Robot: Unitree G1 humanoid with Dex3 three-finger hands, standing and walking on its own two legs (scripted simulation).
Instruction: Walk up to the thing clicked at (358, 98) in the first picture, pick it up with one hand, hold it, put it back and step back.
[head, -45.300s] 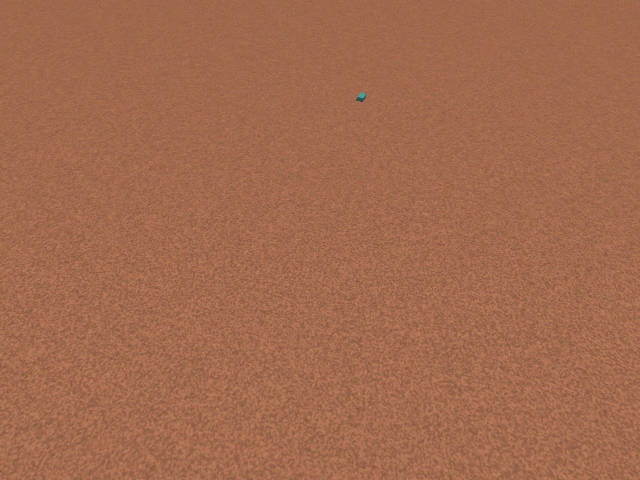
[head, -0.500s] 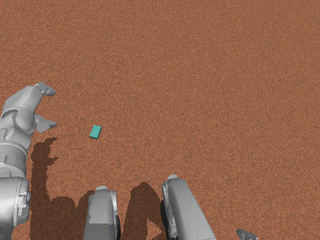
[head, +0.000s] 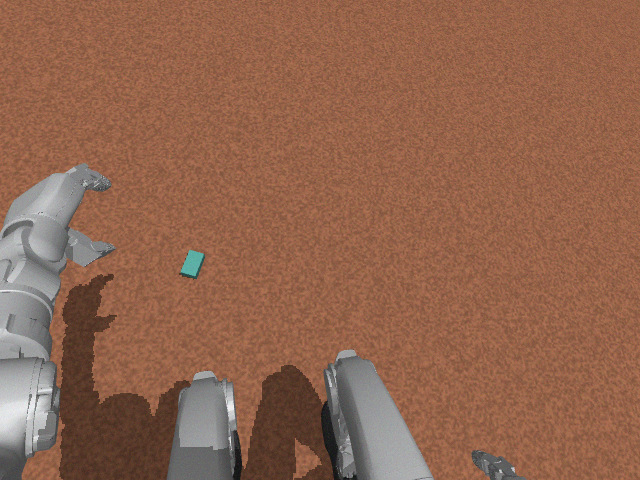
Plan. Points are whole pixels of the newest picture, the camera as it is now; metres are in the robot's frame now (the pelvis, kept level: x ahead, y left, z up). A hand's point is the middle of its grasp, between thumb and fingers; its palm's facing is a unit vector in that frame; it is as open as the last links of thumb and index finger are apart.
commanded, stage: go down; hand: left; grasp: from above
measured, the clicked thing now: (193, 264) +0.57 +0.18 -0.56
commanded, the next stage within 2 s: home in 1.80 s
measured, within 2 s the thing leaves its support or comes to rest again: neither
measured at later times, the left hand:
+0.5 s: hand (89, 238) +0.45 +0.24 -0.09, palm faces -0.38 -0.52 -0.76, open 10.7 cm
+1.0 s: hand (85, 241) +0.45 +0.24 -0.08, palm faces -0.38 -0.53 -0.76, open 10.9 cm
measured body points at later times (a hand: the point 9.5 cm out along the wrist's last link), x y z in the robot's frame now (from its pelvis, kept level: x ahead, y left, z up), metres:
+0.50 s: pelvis +0.00 +0.00 +0.00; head +0.17 +0.02 +0.41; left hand +0.47 +0.26 -0.04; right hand +0.05 -0.27 -0.12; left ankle +0.06 +0.12 -0.54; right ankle +0.07 -0.14 -0.54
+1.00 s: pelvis +0.00 +0.00 +0.00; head +0.17 +0.03 +0.42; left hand +0.46 +0.27 -0.04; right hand +0.05 -0.27 -0.11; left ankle +0.06 +0.12 -0.54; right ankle +0.07 -0.14 -0.54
